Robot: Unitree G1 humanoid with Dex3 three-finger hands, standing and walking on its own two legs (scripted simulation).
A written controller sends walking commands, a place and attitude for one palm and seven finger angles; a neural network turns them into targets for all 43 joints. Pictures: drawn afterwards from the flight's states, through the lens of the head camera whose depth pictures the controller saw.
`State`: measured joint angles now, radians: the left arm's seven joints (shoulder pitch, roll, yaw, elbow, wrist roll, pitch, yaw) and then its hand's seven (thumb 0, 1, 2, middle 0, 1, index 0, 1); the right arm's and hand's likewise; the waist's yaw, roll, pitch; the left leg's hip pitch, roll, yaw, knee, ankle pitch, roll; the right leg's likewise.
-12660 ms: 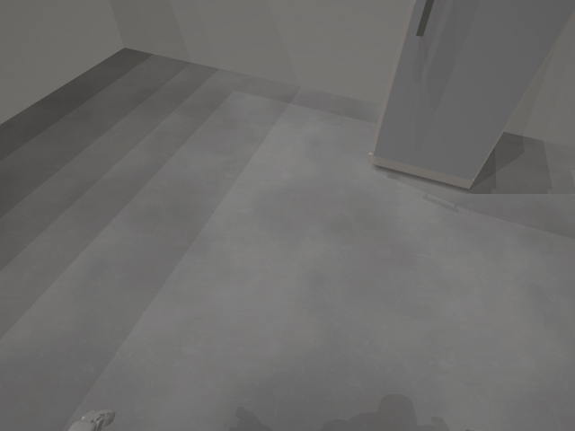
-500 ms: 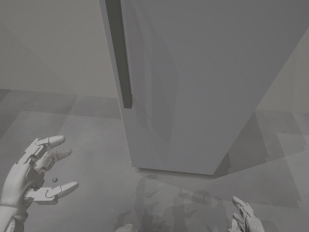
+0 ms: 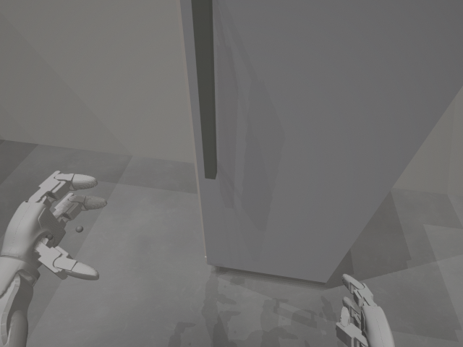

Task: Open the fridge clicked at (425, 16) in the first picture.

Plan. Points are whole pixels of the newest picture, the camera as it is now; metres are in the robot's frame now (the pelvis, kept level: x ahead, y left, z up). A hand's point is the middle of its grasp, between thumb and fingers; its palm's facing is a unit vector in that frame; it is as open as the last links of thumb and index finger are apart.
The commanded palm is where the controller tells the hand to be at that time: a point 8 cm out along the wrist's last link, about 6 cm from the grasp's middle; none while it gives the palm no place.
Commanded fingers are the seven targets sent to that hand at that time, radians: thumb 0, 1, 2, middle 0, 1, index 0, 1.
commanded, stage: raise the hand to about handle height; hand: left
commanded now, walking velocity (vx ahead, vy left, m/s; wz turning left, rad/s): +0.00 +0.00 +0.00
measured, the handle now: (209, 96) +0.52 +0.10 +0.17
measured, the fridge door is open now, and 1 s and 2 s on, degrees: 0 0 0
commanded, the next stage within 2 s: move the hooked fingers beside the handle in 0.72 s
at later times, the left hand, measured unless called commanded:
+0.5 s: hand (73, 205) +0.27 +0.27 +0.14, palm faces +0.00 -1.00 -0.04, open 13.9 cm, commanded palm +0.24 +0.32 +0.15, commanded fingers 0.00 -0.50 0.30 -0.30 -1.20 -0.30 -1.20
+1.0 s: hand (85, 202) +0.28 +0.25 +0.14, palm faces +0.00 -1.00 -0.03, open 13.9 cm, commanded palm +0.27 +0.29 +0.15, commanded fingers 0.00 -0.50 0.30 -0.30 -1.20 -0.30 -1.20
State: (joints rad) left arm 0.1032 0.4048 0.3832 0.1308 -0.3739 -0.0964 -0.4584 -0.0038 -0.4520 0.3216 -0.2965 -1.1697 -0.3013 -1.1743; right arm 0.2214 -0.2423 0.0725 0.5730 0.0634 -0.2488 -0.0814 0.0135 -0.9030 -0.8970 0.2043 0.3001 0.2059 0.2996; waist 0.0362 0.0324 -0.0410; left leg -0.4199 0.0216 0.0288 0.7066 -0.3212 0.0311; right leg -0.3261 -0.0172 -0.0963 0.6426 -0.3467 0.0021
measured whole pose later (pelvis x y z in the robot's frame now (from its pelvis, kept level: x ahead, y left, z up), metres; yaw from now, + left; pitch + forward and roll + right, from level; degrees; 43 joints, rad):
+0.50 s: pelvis +0.00 +0.00 +0.01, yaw -1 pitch +0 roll -1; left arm -0.03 0.45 0.44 0.23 -0.35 -0.01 -0.50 -0.01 -0.50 0.30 -0.30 -1.20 -0.30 -1.20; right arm 0.25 -0.28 0.06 0.60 0.07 -0.24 -0.09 0.01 -0.90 -0.90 0.20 0.30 0.21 0.30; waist 0.03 0.03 -0.01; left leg -0.32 0.02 0.04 0.58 -0.26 0.03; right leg -0.24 -0.02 -0.08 0.54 -0.29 0.00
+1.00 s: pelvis -0.01 -0.01 +0.01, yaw +0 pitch -1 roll -1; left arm -0.11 0.43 0.40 0.31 -0.34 -0.04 -0.49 -0.01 -0.50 0.30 -0.30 -1.20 -0.30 -1.20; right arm 0.24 -0.27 0.06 0.62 0.08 -0.23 -0.11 0.01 -0.90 -0.90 0.20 0.30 0.21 0.30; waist 0.04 0.04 -0.01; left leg -0.31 0.02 0.03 0.57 -0.25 0.02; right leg -0.23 -0.01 -0.10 0.54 -0.29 -0.01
